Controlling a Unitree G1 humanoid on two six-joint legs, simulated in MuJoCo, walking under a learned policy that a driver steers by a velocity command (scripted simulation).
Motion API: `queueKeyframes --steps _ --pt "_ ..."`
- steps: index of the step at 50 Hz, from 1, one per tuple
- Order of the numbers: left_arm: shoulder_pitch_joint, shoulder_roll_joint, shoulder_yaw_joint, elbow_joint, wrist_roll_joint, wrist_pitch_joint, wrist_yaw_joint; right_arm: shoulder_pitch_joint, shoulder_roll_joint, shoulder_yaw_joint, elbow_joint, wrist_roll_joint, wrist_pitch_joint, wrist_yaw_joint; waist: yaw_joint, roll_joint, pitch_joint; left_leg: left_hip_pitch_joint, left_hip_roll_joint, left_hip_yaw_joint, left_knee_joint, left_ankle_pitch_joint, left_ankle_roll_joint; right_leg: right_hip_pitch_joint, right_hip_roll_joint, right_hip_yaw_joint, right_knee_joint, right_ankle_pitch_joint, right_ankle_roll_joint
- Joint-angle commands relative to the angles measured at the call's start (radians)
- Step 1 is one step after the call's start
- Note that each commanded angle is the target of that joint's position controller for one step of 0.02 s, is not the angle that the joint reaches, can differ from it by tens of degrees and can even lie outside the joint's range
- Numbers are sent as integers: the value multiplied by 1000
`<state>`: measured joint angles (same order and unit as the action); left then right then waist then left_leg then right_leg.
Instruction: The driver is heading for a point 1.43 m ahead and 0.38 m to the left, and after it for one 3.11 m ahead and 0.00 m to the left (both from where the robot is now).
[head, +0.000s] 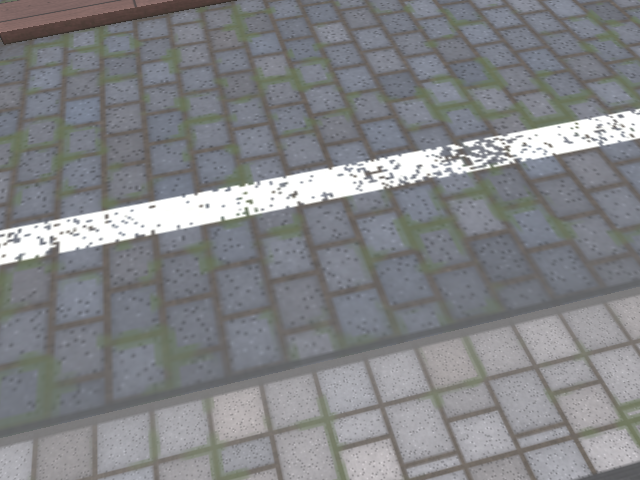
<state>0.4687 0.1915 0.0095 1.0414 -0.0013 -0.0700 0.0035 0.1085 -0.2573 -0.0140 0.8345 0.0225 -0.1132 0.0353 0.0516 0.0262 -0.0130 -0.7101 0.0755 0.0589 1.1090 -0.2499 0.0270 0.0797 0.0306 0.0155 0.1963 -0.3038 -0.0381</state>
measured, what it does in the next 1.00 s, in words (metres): climbs: left foot, then right foot 0.14 m higher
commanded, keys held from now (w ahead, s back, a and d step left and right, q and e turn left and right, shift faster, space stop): w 0.60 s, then w+q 0.40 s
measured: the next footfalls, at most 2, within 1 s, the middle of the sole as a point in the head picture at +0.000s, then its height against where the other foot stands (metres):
left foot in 0.16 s outside the picture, level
right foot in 0.58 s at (412, 476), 0.14 m higher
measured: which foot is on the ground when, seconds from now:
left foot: up 0.00-0.14, down 0.16-0.62, up 0.64-1.00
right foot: down 0.00-0.16, up 0.18-0.56, down 0.58-1.00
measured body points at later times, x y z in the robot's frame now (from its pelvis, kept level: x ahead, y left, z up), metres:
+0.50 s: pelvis +0.24 +0.02 +0.00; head +0.28 +0.02 +0.45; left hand +0.45 +0.17 -0.10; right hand +0.10 -0.18 -0.13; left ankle +0.12 +0.11 -0.74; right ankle +0.39 -0.10 -0.50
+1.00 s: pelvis +0.50 -0.01 +0.14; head +0.51 -0.02 +0.59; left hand +0.45 +0.22 +0.00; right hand +0.72 -0.20 +0.03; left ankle +0.64 +0.16 -0.52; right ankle +0.43 -0.09 -0.60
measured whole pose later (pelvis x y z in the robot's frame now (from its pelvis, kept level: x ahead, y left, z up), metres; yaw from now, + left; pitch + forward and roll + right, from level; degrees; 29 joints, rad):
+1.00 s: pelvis +0.50 -0.01 +0.14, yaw +10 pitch +2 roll -1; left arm 0.40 0.17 0.00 1.01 0.02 -0.11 0.03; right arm 0.13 -0.21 -0.02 0.76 0.03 -0.02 0.04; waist 0.06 0.04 -0.05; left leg -0.81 0.07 -0.03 0.98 0.06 0.07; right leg -0.02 0.01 -0.28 0.26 -0.28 -0.04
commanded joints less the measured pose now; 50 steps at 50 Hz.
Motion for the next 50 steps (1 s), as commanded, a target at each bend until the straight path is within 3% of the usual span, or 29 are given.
queueKeyframes --steps 1,4,6,7,8,9,10,11,13,17,20,22,23,25,26,28,29,30,31,32,33,34,35,37,38,40,43,46,50 --pt "-13 155 19 -52 0 9 27 -56 29 28 -77 -11 6 14 -46 -128 108 48 -7 46 -77 83 -16 -167 -223 71 -95 603 -149" --pt "45 110 -3 -42 10 27 21 -82 -43 6 -107 -16 4 13 -82 -101 25 154 -100 130 -219 4 61 -3 -183 9 155 1312 -98" --pt "19 214 19 -53 3 39 17 53 -78 -26 -87 -7 7 4 -168 -229 -97 415 -88 -8 -635 167 86 84 -224 107 425 1342 -82" --pt "-62 209 23 -79 2 31 11 199 -113 -48 -21 1 17 -1 -230 -204 -124 640 -71 -15 -853 375 87 -8 -176 90 586 1185 -67" --pt "-118 158 14 -119 37 13 -2 364 -161 -52 55 -10 33 -10 -242 2 -173 1032 103 -163 -756 708 112 -398 -63 85 934 264 -43" --pt "-30 34 -10 -112 30 -36 -6 385 -195 -44 61 -54 53 -27 -161 227 -220 1187 306 -355 -559 1399 171 -692 42 183 1210 -216 -33" --pt "23 53 5 -74 -12 -57 -11 438 -149 -44 87 -78 67 -33 -179 125 -245 1089 350 -361 -635 1299 258 -735 47 236 1366 -177 -14" --pt "-2 87 19 -93 -51 -49 -10 395 -130 -53 95 -68 72 -31 -143 82 -145 1006 335 -364 -737 814 325 -838 17 142 1486 -186 7" --pt "-162 61 18 -157 -66 -6 -3 255 -6 -18 100 -42 67 -6 -92 9 64 737 269 -323 -882 177 269 -1025 -59 47 1682 -187 13" --pt "-240 -65 -34 -254 -40 34 -5 276 46 11 180 -49 67 -3 -26 55 192 408 168 -163 -951 27 181 -1199 -112 -2 1813 -81 -5" --pt "-325 -83 -65 -354 -29 25 2 350 29 22 206 -53 60 -33 -27 91 168 448 179 -165 -945 162 187 -1397 -105 17 1969 -57 14" --pt "-447 -74 -95 -466 -13 2 -5 353 15 29 204 -34 66 -58 -13 35 160 446 129 -115 -952 135 145 -1434 -148 0 1713 -5 26" --pt "-483 -50 -99 -501 -9 -10 -13 367 3 30 202 -27 69 -74 -14 11 135 446 113 -93 -968 194 135 -1382 -164 -47 1554 35 37" --pt "-599 -34 -111 -543 11 -16 -24 424 -50 14 194 -3 60 -87 -58 -76 25 281 124 -70 -1181 362 175 -819 -142 -227 1152 73 11" --pt "-583 -38 -102 -560 3 -25 -20 470 -91 14 213 7 45 -80 -25 16 -53 371 146 -69 -1120 845 178 -644 -71 -270 1111 26 -14" --pt "-384 72 -46 -515 -21 -18 -26 492 -186 -5 224 -15 64 -77 89 209 -173 776 175 -44 -845 1607 147 -622 25 -258 964 -146 -70" --pt "-243 125 -21 -491 -23 -10 -39 436 -216 -15 219 -30 84 -77 180 290 -242 891 189 -43 -646 1781 124 -534 29 -155 804 -103 -114" --pt "-63 208 12 -424 -5 -2 -51 373 -211 -20 182 -27 83 -84 243 222 -345 770 170 -80 -380 1611 119 -292 -56 98 710 -44 -168" --pt "65 318 54 -325 28 5 -55 463 -7 12 153 -23 49 -52 157 -311 -483 346 -91 -131 51 642 81 56 -319 703 326 -180 -346" --pt "66 250 35 -298 43 15 -27 456 1 0 189 -48 6 -2 145 -286 -499 198 -215 -351 484 51 77 40 -416 1059 61 -208 -352" --pt "-48 153 9 -278 23 8 -24 348 20 -20 121 -5 1 25 79 -160 -268 21 -197 -387 726 -11 90 -158 -464 915 65 -242 -280" --pt "-120 49 -21 -245 4 -2 -41 181 54 -2 19 5 14 20 34 -58 -62 -79 -134 -280 786 -6 124 -359 -424 677 120 -253 -207" --pt "-189 -35 -39 -205 16 -13 -53 131 65 6 -38 -1 28 12 -28 -5 51 -104 -86 -252 793 60 145 -525 -368 422 157 -133 -144" --pt "-234 -90 -36 -145 28 -29 -71 240 75 12 -34 18 62 -6 -122 -33 57 -81 -52 -270 682 159 164 -528 -244 99 170 51 -31" --pt "-248 -58 -23 -149 25 -35 -67 268 74 18 -29 29 75 -16 -135 -47 62 -72 -48 -255 544 160 139 -518 -223 -3 130 106 -45" --pt "-236 -42 -24 -122 36 -47 -56 233 29 5 -34 13 94 -26 -132 -41 58 -48 -47 -203 406 219 118 -512 -194 -108 49 222 -30" --pt "-179 55 -4 -85 32 -68 -13 134 -4 -8 -84 -11 89 -16 -102 -133 52 -60 -36 -152 184 331 70 -431 -181 -188 -30 359 -36" --pt "-128 119 10 -81 35 -63 26 40 -10 -16 -107 5 85 -5 -53 -96 28 -117 -7 -121 -18 348 43 -244 -234 -177 -51 355 -62" --pt "-73 162 32 -87 18 -41 38 -101 11 -18 -162 6 79 19 18 -67 68 -196 32 -80 -244 289 37 -10 -342 -165 -60 343 -86"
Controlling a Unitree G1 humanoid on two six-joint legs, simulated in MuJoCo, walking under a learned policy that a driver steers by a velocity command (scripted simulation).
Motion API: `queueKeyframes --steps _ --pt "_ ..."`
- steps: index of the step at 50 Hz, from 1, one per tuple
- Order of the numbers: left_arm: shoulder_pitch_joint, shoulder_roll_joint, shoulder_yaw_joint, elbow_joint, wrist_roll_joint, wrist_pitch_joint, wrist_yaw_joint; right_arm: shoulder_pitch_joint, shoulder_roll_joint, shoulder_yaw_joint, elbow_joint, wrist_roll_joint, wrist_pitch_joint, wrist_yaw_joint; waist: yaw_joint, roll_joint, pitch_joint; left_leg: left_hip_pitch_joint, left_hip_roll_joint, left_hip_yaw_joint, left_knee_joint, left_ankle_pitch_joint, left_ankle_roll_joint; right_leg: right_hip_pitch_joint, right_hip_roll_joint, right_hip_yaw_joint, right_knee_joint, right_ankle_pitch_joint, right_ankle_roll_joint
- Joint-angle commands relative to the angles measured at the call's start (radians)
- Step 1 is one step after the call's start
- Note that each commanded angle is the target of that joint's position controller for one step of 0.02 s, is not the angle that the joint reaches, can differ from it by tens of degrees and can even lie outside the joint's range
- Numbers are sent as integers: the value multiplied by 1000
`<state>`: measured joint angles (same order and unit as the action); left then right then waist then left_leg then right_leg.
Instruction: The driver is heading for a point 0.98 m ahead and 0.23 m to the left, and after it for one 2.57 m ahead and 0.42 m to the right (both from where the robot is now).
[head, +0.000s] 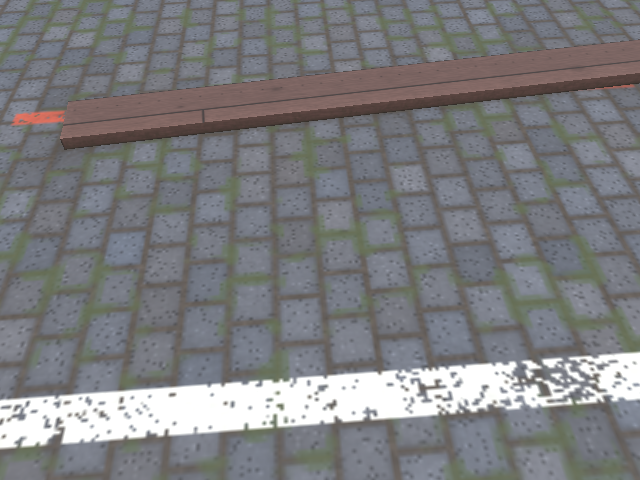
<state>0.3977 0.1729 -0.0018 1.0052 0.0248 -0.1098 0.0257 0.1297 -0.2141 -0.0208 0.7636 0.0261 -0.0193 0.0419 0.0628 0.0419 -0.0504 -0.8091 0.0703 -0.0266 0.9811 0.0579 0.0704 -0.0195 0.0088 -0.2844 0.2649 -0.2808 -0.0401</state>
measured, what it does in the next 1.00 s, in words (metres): walks ahead, turning left: left foot, then right foot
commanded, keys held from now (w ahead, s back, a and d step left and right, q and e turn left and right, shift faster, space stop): w+q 0.54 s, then w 0.18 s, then no key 0.28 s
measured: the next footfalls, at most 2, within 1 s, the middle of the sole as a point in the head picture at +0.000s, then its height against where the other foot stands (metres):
left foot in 0.20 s outside the picture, level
right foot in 0.68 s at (351, 444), level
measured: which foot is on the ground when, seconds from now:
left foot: up 0.00-0.18, down 0.20-0.70, up 0.72-1.00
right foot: down 0.00-0.20, up 0.22-0.66, down 0.68-1.00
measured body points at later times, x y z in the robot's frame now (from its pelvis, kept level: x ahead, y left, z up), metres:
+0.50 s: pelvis +0.29 +0.07 +0.00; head +0.31 +0.09 +0.45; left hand +0.44 +0.36 -0.07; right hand +0.42 -0.18 -0.11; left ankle +0.23 +0.12 -0.74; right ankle +0.48 -0.09 -0.67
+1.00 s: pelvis +0.54 +0.10 +0.00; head +0.57 +0.11 +0.45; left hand +0.48 +0.36 -0.12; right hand +0.81 -0.04 -0.10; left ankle +0.57 +0.27 -0.70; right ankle +0.59 +0.01 -0.74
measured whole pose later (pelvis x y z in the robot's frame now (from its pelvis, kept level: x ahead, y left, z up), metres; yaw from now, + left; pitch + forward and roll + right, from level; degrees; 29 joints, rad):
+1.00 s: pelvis +0.54 +0.10 +0.00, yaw +25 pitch +2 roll -1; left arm 0.27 0.23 0.05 0.84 0.00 -0.08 -0.01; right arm 0.14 -0.24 -0.05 0.67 0.00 -0.03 -0.02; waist 0.06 0.04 0.03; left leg -0.58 0.05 -0.06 0.75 -0.17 -0.03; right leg -0.22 0.05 -0.03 0.35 -0.16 -0.04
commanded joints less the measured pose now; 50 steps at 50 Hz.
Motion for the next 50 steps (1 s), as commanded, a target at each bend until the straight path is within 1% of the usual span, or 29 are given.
queueKeyframes --steps 1,3,6,8,9,10,11,12,13,14,16,20,23,25,27,30,32,33,34,35,36,37,38,39,40,42,44,46,50 --pt "5 183 48 -54 -10 5 16 -152 -28 -12 -103 2 -16 18 22 -83 121 -102 39 26 -156 -41 -3 130 -331 123 -124 333 -87" --pt "5 191 56 -58 -17 19 11 -196 -23 -13 -128 1 -17 27 33 -86 149 -75 31 73 -235 -102 9 177 -335 90 -96 399 -90" --pt "-12 237 73 -73 -31 34 6 -178 -50 -30 -145 0 -13 39 -1 -133 128 123 -48 176 -325 -194 43 179 -321 28 26 841 -83" --pt "-40 283 91 -87 -39 48 10 -39 -99 -61 -123 4 -7 38 -85 -186 56 301 -118 213 -345 -279 83 185 -316 14 222 1134 -72" --pt "-69 297 97 -99 -46 56 10 98 -149 -90 -88 6 -8 32 -162 -174 -11 487 -150 209 -442 -226 117 137 -288 4 399 1123 -49" --pt "-68 290 98 -118 -45 51 9 244 -220 -126 -47 0 -2 10 -223 -132 -86 779 -129 99 -479 -194 153 -62 -244 23 637 907 -12" --pt "-16 131 57 -172 -7 29 -5 283 -313 -144 -41 -8 -3 -11 -145 138 -149 1143 139 -358 -456 -188 295 -538 -87 56 1018 -42 43" --pt "-59 143 49 -223 -38 -19 -16 273 -285 -129 -69 -16 -23 -9 -139 126 -316 1219 282 -806 -673 -371 432 -688 39 312 1239 -285 56" --pt "-191 199 66 -262 -74 -49 -25 251 -211 -109 -65 -19 -37 -8 -173 49 -197 1142 243 -678 -724 -315 351 -784 -28 386 1243 -185 27" --pt "-218 196 60 -280 -75 -63 -24 198 -168 -97 -71 -12 -47 -10 -133 3 -106 1002 199 -521 -716 -213 303 -771 -72 386 1164 -84 8" --pt "-192 218 77 -280 -45 -53 -18 115 -118 -76 -98 -14 -59 -10 -62 -52 -31 793 121 -348 -730 -28 255 -680 -124 383 1044 -21 22" --pt "-218 179 77 -328 -13 -16 -20 144 -163 -81 -111 -9 -63 -35 -33 -56 21 646 86 -278 -764 93 251 -674 -138 350 854 16 85" --pt "-354 138 59 -366 -4 -11 -22 176 -192 -90 -112 -10 -53 -52 -76 -12 56 547 11 -196 -752 75 205 -622 -93 313 573 201 111" --pt "-433 120 51 -383 -13 -15 -29 211 -199 -93 -105 -6 -44 -56 -115 30 48 524 -16 -182 -724 13 170 -544 -44 295 404 324 109" --pt "-478 141 57 -401 -30 -20 -33 248 -206 -97 -97 0 -41 -54 -138 57 40 558 9 -231 -700 -44 158 -514 -21 306 329 362 106" --pt "-482 179 72 -408 -30 -34 -47 273 -179 -92 -80 4 -36 -62 -136 72 29 698 72 -306 -621 -83 137 -516 -30 339 245 342 66" --pt "-425 200 87 -401 -27 -42 -50 252 -183 -96 -80 -6 -31 -64 -99 100 26 739 86 -325 -555 25 115 -450 -20 320 216 268 25" --pt "-339 221 102 -381 -20 -44 -46 233 -172 -93 -88 -9 -31 -61 -50 100 -16 737 45 -300 -458 167 92 -326 -3 295 184 264 -5" --pt "-202 255 113 -365 -5 -47 -41 217 -136 -78 -108 -20 -34 -55 15 70 -137 653 -1 -257 -259 145 61 -93 -91 364 232 293 -63" --pt "-45 326 133 -341 11 -43 -36 342 -71 -59 -113 -18 -40 -56 10 -153 -306 347 -125 -163 108 -168 -13 292 -308 709 236 242 -208" --pt "26 312 136 -288 -15 -32 -50 421 -84 -50 -95 6 -49 -55 4 -396 -355 111 -178 -148 328 -634 -44 407 -426 1095 70 -30 -305" --pt "-37 235 114 -311 -31 -22 -46 331 -165 -69 -98 14 -50 -55 21 -256 -190 13 -126 -181 430 -590 -51 289 -402 1036 35 -112 -266" --pt "-115 195 99 -326 -24 -9 -41 209 -186 -71 -123 1 -48 -57 18 -141 -77 29 -89 -141 434 -513 -56 127 -366 856 45 46 -229" --pt "-174 176 87 -330 -14 -4 -43 146 -177 -71 -142 -19 -46 -58 -17 -76 -5 75 -57 -108 381 -474 -61 -31 -321 724 42 284 -216" --pt "-204 158 78 -327 -7 -6 -46 148 -166 -76 -145 -34 -42 -59 -54 -76 7 134 -24 -98 315 -464 -66 -117 -286 633 47 492 -206" --pt "-218 141 70 -301 -3 -14 -50 193 -112 -65 -125 -29 -32 -60 -92 -117 -3 229 -11 -66 182 -452 -80 -201 -228 502 34 730 -190" --pt "-222 175 76 -276 -4 -15 -44 187 -75 -51 -124 -30 -26 -66 -102 -139 -33 276 -14 -38 24 -391 -96 -215 -215 427 26 865 -198" --pt "-228 207 84 -261 -13 1 -34 152 -55 -39 -123 -33 -22 -65 -94 -144 -73 360 -17 -20 -128 -280 -100 -226 -201 369 25 868 -190" --pt "-181 218 83 -225 -30 31 -27 56 -83 -46 -135 -28 -13 -58 -51 -146 -82 425 -37 -13 -301 -159 -96 -186 -209 364 40 692 -173"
